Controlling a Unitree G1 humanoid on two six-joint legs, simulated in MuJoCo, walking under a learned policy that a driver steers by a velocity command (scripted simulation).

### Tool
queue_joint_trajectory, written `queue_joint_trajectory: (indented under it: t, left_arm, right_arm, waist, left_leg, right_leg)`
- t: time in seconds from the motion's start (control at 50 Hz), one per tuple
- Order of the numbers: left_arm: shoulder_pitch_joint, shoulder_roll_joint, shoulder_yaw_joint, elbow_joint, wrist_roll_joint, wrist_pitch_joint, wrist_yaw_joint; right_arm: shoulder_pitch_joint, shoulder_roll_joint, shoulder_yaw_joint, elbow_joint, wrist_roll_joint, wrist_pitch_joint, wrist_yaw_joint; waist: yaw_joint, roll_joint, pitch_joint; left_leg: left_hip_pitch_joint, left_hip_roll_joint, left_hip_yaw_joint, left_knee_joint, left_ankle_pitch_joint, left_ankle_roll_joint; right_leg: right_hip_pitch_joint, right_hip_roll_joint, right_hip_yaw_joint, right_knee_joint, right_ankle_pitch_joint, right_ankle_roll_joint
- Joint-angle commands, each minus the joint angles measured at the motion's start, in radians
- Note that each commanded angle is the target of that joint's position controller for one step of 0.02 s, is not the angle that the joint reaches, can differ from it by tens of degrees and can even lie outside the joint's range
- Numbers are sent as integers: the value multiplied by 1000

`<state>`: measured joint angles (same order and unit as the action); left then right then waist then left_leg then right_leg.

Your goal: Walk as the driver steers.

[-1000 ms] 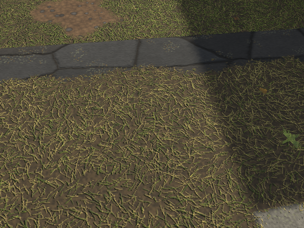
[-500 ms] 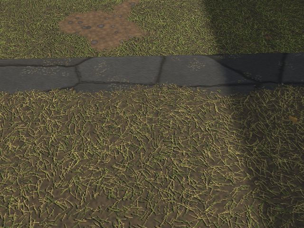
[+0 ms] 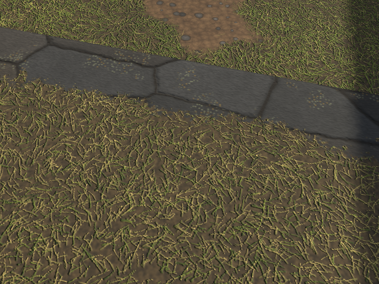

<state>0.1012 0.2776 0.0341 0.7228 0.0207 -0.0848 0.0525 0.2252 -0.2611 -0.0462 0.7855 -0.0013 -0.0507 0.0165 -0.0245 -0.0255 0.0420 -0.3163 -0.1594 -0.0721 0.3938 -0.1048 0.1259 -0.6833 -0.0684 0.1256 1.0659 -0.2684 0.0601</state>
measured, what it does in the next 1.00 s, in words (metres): walks ahead: right foot, then left foot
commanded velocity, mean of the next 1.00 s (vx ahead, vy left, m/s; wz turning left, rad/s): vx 0.40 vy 0.00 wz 0.10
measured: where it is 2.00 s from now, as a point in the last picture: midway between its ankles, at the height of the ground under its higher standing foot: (205, 158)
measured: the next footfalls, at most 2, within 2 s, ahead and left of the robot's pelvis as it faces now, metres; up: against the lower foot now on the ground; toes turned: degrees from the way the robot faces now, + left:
right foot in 0.28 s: +0.19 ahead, -0.16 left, +0.00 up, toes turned +7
left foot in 0.74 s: +0.43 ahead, +0.11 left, +0.00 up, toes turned +6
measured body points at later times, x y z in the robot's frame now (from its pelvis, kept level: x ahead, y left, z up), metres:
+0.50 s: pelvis +0.18 -0.06 +0.01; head +0.19 -0.07 +0.46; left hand +0.20 +0.22 -0.10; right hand +0.34 -0.30 -0.10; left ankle +0.20 +0.09 -0.67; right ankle +0.15 -0.17 -0.74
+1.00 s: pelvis +0.41 +0.03 +0.01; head +0.42 +0.04 +0.46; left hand +0.53 +0.30 -0.10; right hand +0.49 -0.24 -0.10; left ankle +0.39 +0.11 -0.74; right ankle +0.49 -0.14 -0.65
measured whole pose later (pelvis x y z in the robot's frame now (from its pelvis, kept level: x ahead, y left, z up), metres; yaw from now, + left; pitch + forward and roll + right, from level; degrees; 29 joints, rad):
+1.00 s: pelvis +0.41 +0.03 +0.01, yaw +3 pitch +2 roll +1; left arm 0.24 0.30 0.06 0.74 -0.02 -0.06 0.00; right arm 0.32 -0.25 -0.05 0.80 -0.01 -0.10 0.03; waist -0.03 -0.06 -0.01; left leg -0.14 -0.06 0.07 0.29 -0.18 0.07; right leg -0.69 -0.10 0.08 1.08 -0.16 -0.01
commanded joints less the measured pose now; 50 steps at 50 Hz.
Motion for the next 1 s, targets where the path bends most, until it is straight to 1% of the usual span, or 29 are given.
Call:
queue_joint_trajectory:
  t: [0.02, 0.06, 0.12, 0.2, 0.24, 0.26, 0.28, 0.3, 0.32, 0.34, 0.36, 0.4, 0.46, 0.54, 0.6, 0.64, 0.68, 0.7, 0.72, 0.74, 0.76, 0.78, 0.8, 0.82, 0.84, 0.86, 0.9, 0.94, 1.0]
  left_arm:
    - [125, 47, 13, -32, -3, 33, 17]
    - [61, 49, 11, -56, -11, 41, 9]
    - [-33, 60, 10, -89, -18, 28, -11]
    - [-75, 72, 13, -111, -25, -29, -41]
    - [-11, 69, 17, -96, -30, -47, -48]
    - [43, 75, 22, -78, -24, -52, -47]
    - [130, 101, 31, -61, -15, -54, -43]
    - [208, 165, 50, -40, -7, -51, -38]
    - [326, 197, 73, -9, -17, -38, -40]
    - [378, 159, 66, 3, -31, -36, -43]
    - [349, 131, 56, -5, -33, -37, -46]
    - [283, 101, 45, -23, -29, -34, -54]
    - [244, 98, 40, -26, -27, -28, -62]
    - [280, 131, 48, -2, -35, -17, -54]
    - [326, 154, 52, 21, -41, -11, -55]
    - [332, 161, 53, 30, -48, -7, -55]
    - [321, 174, 58, 35, -51, 0, -52]
    - [307, 181, 59, 35, -51, 5, -50]
    - [300, 175, 56, 34, -49, 9, -48]
    - [299, 147, 44, 28, -40, 9, -46]
    - [339, 69, 17, -8, -24, -1, -46]
    - [411, 13, -2, -5, -36, -19, -47]
    - [335, 119, 25, -5, -61, -27, -53]
    - [255, 140, 30, -26, -64, -29, -56]
    - [217, 129, 29, -29, -46, -28, -52]
    - [221, 117, 33, -24, -37, -19, -52]
    - [267, 81, 31, -4, -43, 7, -55]
    - [249, 70, 32, -8, -44, 24, -50]
    - [173, 64, 35, -34, -41, 24, -46]
  right_arm:
    - [-14, -145, -37, -83, 14, 12, -29]
    - [9, -136, -34, -84, 19, 26, -43]
    - [33, -138, -30, -80, 14, 24, -45]
    - [83, -147, -23, -65, 2, 5, -29]
    - [73, -143, -17, -67, 6, 2, -22]
    - [68, -125, -9, -69, 8, 0, -21]
    - [53, -91, 4, -78, 5, -7, -20]
    - [82, -54, 14, -91, 10, -22, -18]
    - [47, -74, 13, -115, 14, -41, -17]
    - [-14, -138, -4, -134, 20, -52, -14]
    - [-24, -142, -9, -130, 24, -52, -9]
    - [-39, -110, -6, -130, 13, -46, -2]
    - [-50, -64, 1, -130, 8, -41, 3]
    - [-151, -18, 18, -155, 6, -46, 4]
    - [-217, -34, 15, -170, 17, -50, 12]
    - [-247, -53, 9, -187, 24, -54, 20]
    - [-239, -77, 0, -194, 24, -59, 26]
    - [-199, -91, -9, -185, 22, -61, 25]
    - [-111, -118, -25, -158, 17, -59, 19]
    - [38, -164, -47, -120, 14, -57, 9]
    - [202, -260, -70, -102, -9, -52, -1]
    - [256, -271, -71, -81, -3, -45, 7]
    - [215, -189, -49, -81, 12, -45, 8]
    - [138, -160, -37, -93, 18, -43, 8]
    - [70, -137, -29, -103, 10, -42, 12]
    - [26, -110, -23, -109, 0, -44, 15]
    - [-2, -94, -23, -97, -5, -58, 18]
    - [11, -106, -30, -70, -8, -73, 15]
    - [49, -121, -36, -33, -13, -75, 3]
  waist:
    - [45, 93, -183]
    - [13, 100, -194]
    - [-35, 130, -138]
    - [-65, 136, -88]
    - [-21, 145, -88]
    - [9, 144, -103]
    - [47, 119, -144]
    - [41, -42, -195]
    - [94, -222, -185]
    - [126, -195, -108]
    - [104, -106, -60]
    - [72, -47, -21]
    - [52, -84, -14]
    - [85, -78, -22]
    - [110, -94, -14]
    - [106, -100, -1]
    - [80, -102, -1]
    - [49, -100, -19]
    - [1, -85, -71]
    - [-66, -55, -167]
    - [-99, 125, -332]
    - [-77, 341, -424]
    - [-84, 234, -294]
    - [-61, 169, -173]
    - [-33, 96, -118]
    - [1, 98, -83]
    - [40, 132, -76]
    - [46, 112, -45]
    - [25, 81, -16]
  left_leg:
    - [37, 247, -172, -33, 527, 125]
    - [85, 268, -223, -41, 324, 103]
    - [115, 299, -325, -103, -148, 120]
    - [137, 323, -372, -83, -199, 132]
    - [124, 299, -378, -47, -165, 115]
    - [102, 267, -364, -7, -128, 92]
    - [35, 231, -319, 84, -108, 58]
    - [-160, 119, -166, 250, -151, 6]
    - [-370, 61, -44, 458, -331, -48]
    - [-538, 103, -45, 637, -469, -70]
    - [-569, 149, -57, 726, -409, -72]
    - [-565, 207, -29, 722, -260, -75]
    - [-453, 224, 34, 614, -147, -103]
    - [-334, 210, 76, 351, 16, -125]
    - [-258, 187, 83, 224, 84, -124]
    - [-241, 187, 72, 181, 69, -104]
    - [-201, 183, 70, 140, 26, -74]
    - [-131, 168, 84, 114, 14, -58]
    - [1, 144, 105, 87, 9, -36]
    - [221, 182, 70, 90, 19, 0]
    - [590, 431, -260, 98, -26, 112]
    - [715, 557, -637, -55, -224, 203]
    - [619, 525, -596, -97, -328, 165]
    - [477, 495, -454, -111, -270, 133]
    - [351, 450, -362, -136, -167, 118]
    - [263, 414, -281, -167, -88, 109]
    - [166, 383, -178, -222, -5, 109]
    - [132, 379, -93, -253, 82, 111]
    - [172, 383, -6, -258, 196, 97]
  right_leg:
    - [117, 38, -52, -121, 107, 32]
    - [87, 23, -35, -202, 158, 31]
    - [54, 11, -26, -327, 167, 9]
    - [150, 44, -67, -481, 53, -49]
    - [287, 71, -99, -603, 57, -87]
    - [390, 66, -99, -647, 87, -105]
    - [537, -5, -39, -640, 124, -142]
    - [757, -114, 127, -638, 120, -221]
    - [863, -256, 393, -752, -3, -334]
    - [880, -329, 522, -792, -71, -373]
    - [831, -305, 469, -793, -79, -353]
    - [742, -234, 335, -838, -33, -308]
    - [613, -143, 156, -895, 167, -279]
    - [560, -98, 26, -897, 300, -258]
    - [561, -116, 19, -882, 267, -252]
    - [589, -151, 45, -869, 255, -246]
    - [628, -179, 59, -840, 289, -230]
    - [634, -175, 47, -793, 374, -216]
    - [625, -140, 11, -687, 511, -196]
    - [543, -89, -41, -490, 546, -165]
    - [231, 17, -117, -110, 272, -102]
    - [-9, 113, -41, 117, -307, -82]
    - [-113, 52, 4, 219, -268, -92]
    - [-132, 5, -32, 207, -167, -102]
    - [-90, -29, -48, 163, -84, -99]
    - [-46, -57, -47, 123, -30, -94]
    - [33, -75, -48, 105, 26, -82]
    - [10, -71, -34, 82, 83, -69]
    - [-71, -47, 13, -26, 207, -58]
